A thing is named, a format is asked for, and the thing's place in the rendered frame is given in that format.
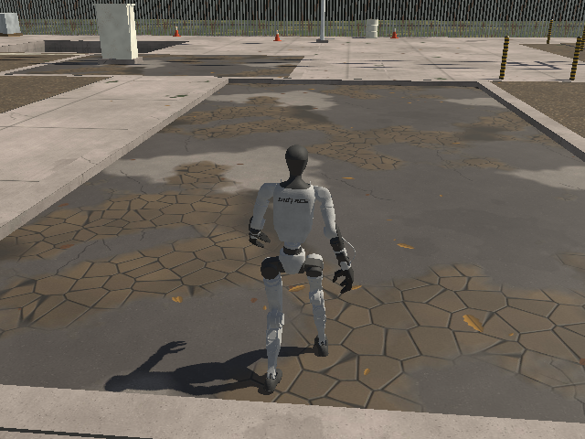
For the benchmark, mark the robot right upper arm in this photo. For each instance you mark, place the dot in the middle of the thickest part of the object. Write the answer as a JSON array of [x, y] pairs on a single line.
[[323, 195]]

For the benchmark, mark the robot left hand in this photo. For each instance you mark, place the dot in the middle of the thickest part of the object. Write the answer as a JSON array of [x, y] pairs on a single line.
[[262, 237]]

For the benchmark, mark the right robot forearm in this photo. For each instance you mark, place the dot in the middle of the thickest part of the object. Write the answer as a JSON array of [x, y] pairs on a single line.
[[340, 251]]

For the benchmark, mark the robot right hand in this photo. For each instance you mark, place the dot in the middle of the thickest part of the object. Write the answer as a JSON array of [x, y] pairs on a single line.
[[349, 274]]

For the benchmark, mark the robot left upper arm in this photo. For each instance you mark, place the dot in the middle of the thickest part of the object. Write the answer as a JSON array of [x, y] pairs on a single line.
[[261, 204]]

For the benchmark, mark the robot torso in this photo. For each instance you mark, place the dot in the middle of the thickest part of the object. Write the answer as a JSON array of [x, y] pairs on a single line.
[[293, 213]]

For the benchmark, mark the left robot forearm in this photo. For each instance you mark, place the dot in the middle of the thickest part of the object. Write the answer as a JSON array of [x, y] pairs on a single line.
[[254, 234]]

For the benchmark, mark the robot left foot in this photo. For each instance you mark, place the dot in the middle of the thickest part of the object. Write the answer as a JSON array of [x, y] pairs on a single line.
[[270, 384]]

